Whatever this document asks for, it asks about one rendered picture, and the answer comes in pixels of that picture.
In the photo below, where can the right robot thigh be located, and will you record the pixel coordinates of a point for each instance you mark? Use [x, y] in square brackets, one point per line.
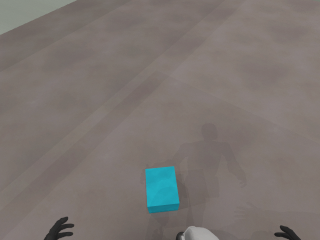
[198, 233]

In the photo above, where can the robot left hand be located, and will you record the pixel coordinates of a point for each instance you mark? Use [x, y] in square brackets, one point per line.
[58, 226]

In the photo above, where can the carton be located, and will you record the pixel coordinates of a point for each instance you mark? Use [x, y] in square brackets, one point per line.
[161, 189]

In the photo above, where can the robot right hand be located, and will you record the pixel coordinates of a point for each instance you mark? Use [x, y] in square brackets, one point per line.
[287, 233]

